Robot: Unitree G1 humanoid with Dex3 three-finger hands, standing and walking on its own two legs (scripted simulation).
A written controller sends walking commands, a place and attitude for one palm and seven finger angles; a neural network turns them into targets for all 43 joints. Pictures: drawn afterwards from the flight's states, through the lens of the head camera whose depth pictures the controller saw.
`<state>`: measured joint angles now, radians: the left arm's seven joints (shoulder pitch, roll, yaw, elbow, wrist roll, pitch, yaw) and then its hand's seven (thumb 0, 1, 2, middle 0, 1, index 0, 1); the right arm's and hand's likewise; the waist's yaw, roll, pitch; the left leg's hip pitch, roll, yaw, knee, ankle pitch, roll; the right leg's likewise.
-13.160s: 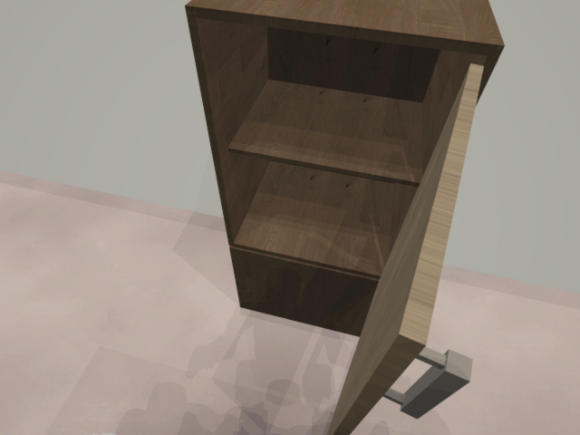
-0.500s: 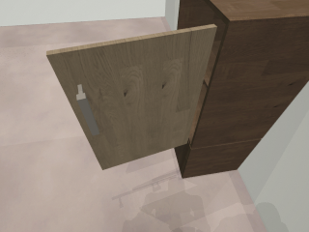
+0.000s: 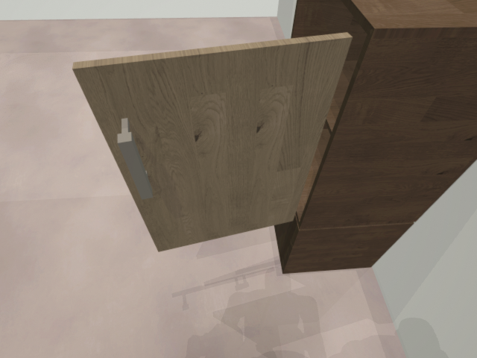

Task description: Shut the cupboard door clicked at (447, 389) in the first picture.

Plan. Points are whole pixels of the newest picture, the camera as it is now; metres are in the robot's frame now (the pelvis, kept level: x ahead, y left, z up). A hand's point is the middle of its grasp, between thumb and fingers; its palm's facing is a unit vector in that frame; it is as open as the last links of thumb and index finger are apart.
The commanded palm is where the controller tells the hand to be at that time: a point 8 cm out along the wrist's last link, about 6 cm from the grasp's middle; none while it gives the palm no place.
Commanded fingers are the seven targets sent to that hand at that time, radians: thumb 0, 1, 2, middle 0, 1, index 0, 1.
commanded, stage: shuffle to correct the standing spot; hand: left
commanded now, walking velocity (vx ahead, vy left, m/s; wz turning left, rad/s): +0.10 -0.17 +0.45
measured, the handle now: (136, 160) +0.42 +0.21 +0.08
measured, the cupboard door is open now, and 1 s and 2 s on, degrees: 100 100 100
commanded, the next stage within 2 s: come to a stop and stand still in 0.40 s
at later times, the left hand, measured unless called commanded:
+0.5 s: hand out of the picture +0.11 +0.15 -0.16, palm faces +0.22 -0.95 -0.23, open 7.4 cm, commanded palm none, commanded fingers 0.00 0.90 0.90 -0.20 -0.30 -0.20 -0.30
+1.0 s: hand out of the picture +0.01 +0.12 -0.18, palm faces +0.32 -0.92 -0.21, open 7.4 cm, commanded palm none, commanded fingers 0.00 0.90 0.90 -0.20 -0.30 -0.20 -0.30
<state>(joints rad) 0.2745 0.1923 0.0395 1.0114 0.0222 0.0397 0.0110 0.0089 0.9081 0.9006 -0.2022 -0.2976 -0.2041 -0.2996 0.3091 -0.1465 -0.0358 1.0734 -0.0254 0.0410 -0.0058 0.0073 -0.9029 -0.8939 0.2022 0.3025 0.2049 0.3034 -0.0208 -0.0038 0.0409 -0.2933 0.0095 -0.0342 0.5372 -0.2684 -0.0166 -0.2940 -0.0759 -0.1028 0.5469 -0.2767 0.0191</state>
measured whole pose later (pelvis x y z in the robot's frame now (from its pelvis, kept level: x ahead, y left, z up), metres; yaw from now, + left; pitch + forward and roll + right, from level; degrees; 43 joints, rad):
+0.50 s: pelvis +0.07 -0.07 -0.01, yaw +13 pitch +1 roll +1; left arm 0.20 0.22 0.04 0.90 0.01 0.03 -0.01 0.01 0.91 0.90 -0.20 -0.30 -0.20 -0.30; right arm 0.20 -0.22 -0.05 0.97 -0.03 0.03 -0.02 0.01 -0.90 -0.89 0.20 0.30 0.21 0.30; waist -0.02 0.00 0.08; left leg -0.27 0.07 -0.01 0.56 -0.30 -0.07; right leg -0.35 -0.09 -0.05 0.61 -0.25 0.04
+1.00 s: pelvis +0.04 -0.08 +0.00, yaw +16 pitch -1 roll +0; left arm 0.22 0.22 0.04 1.00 0.02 0.07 0.03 0.01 0.91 0.90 -0.20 -0.30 -0.21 -0.30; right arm 0.11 -0.15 -0.01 0.98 -0.02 0.04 -0.01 0.01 -0.90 -0.89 0.20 0.30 0.20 0.30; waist 0.04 -0.05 0.11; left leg -0.22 -0.06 0.06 0.51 -0.27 0.09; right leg -0.36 -0.05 -0.03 0.79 -0.45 0.02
